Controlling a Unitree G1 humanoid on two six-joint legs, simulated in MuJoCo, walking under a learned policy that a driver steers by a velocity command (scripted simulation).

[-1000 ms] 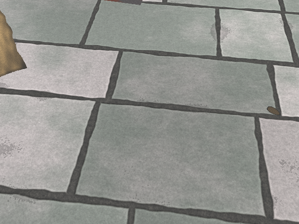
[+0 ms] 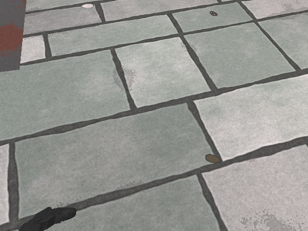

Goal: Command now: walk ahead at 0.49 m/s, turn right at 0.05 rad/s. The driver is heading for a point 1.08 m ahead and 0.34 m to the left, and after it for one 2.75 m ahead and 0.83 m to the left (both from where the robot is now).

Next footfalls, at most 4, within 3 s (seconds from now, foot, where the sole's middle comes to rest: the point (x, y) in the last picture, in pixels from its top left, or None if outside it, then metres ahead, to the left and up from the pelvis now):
0.08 right None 0.23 -0.13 -0.78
0.62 left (111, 226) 0.50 0.14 -0.78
1.08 right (125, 154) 0.83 0.06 -0.78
1.58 left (50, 151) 0.89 0.43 -0.78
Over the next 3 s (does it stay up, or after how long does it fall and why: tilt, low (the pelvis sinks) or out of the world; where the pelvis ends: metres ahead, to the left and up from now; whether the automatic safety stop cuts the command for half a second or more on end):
stays up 1.24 0.38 -0.02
